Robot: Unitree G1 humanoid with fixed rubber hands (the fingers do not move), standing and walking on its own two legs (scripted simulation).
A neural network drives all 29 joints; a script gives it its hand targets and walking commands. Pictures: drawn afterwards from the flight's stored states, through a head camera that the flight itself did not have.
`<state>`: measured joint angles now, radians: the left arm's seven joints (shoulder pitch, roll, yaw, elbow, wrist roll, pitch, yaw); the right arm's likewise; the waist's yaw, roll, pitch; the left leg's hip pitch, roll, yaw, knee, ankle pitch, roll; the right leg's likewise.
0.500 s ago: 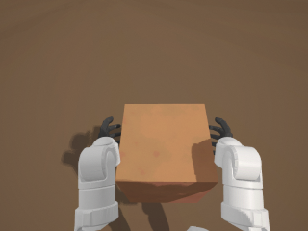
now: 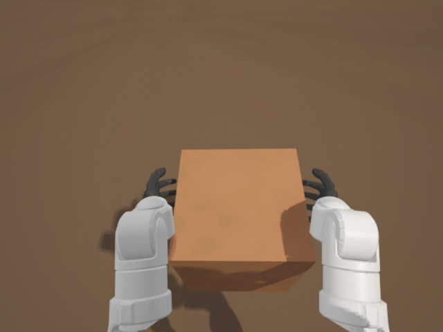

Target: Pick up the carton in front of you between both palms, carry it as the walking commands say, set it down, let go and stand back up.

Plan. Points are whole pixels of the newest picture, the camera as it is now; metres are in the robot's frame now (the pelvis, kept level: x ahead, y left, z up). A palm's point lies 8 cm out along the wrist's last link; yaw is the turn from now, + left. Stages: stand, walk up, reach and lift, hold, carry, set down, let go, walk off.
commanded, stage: carry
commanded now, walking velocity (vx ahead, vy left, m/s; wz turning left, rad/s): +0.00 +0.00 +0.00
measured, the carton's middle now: (238, 226) +0.32 +0.00 -0.02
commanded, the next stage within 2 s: hold in 1.90 s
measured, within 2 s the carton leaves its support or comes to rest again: neither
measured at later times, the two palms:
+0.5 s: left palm (140, 209) +0.31 +0.17 +0.07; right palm (304, 208) +0.31 -0.11 +0.07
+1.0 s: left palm (144, 236) +0.28 +0.17 +0.02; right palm (309, 239) +0.27 -0.13 +0.02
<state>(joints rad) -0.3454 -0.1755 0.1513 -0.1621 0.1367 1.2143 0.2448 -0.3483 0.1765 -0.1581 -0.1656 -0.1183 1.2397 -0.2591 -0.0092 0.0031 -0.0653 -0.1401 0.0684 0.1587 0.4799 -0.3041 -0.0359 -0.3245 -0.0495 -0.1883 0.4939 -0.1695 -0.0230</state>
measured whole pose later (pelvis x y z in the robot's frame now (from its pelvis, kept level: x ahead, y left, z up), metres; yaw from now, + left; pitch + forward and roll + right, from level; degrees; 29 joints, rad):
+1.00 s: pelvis -0.01 +0.02 -0.01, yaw +0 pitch +2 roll +0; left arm -0.26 -0.15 0.18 0.25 0.27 0.77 0.06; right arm -0.26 0.15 -0.18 0.25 -0.26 0.79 -0.07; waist 0.00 0.00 -0.12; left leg -0.24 0.04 0.16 0.55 -0.34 0.03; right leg -0.30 -0.09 -0.15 0.55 -0.26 0.02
